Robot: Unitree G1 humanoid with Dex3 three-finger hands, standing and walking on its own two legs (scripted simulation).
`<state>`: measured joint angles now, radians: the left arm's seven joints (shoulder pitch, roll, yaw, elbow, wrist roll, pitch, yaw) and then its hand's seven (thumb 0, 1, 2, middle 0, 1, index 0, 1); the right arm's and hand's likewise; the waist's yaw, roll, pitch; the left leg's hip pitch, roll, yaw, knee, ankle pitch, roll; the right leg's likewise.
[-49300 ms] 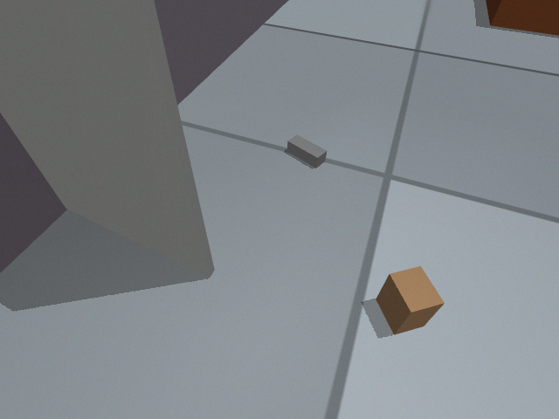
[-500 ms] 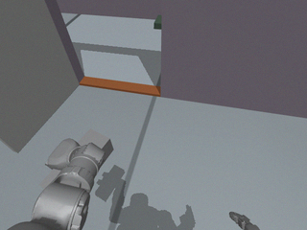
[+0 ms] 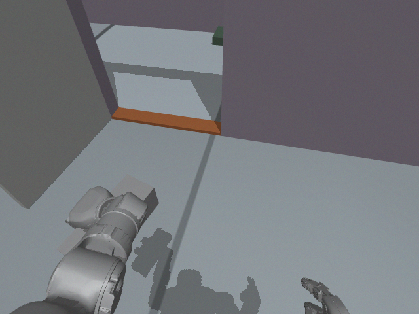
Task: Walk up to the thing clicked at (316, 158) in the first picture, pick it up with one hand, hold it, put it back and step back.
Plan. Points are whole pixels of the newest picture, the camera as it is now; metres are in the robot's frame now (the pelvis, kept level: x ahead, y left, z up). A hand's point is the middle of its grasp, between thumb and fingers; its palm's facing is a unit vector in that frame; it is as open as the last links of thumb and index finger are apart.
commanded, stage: hold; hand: left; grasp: from above
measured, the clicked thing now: (114, 223) +0.33 +0.23 -0.06
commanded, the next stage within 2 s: crouch in 0.40 s
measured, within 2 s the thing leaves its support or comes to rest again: neither
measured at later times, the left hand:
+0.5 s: hand (108, 217) +0.33 +0.23 -0.03, palm faces -0.13 -0.41 -0.90, open 11.0 cm
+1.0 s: hand (116, 243) +0.32 +0.25 -0.15, palm faces -0.22 -0.35 -0.91, open 11.0 cm
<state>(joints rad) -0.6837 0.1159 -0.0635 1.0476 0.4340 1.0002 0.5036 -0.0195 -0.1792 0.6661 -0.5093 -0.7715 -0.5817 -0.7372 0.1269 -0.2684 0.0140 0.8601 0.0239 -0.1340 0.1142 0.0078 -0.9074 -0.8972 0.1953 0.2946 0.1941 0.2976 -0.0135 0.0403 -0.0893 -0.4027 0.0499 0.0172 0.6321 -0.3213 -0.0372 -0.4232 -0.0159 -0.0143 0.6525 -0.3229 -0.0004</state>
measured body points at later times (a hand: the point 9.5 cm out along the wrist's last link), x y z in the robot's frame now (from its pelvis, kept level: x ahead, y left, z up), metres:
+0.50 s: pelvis +0.01 +0.00 +0.00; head +0.03 -0.01 +0.45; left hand +0.33 +0.25 +0.03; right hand +0.17 -0.24 -0.12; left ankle +0.00 +0.14 -0.72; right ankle +0.00 -0.12 -0.72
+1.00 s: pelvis -0.01 +0.00 -0.05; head +0.09 +0.02 +0.38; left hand +0.33 +0.26 -0.10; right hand +0.08 -0.27 -0.17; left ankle +0.00 +0.14 -0.72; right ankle +0.00 -0.12 -0.72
